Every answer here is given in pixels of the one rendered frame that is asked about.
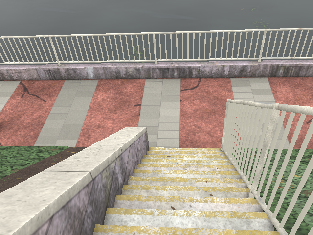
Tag stairs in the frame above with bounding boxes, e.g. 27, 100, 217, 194
93, 147, 280, 235

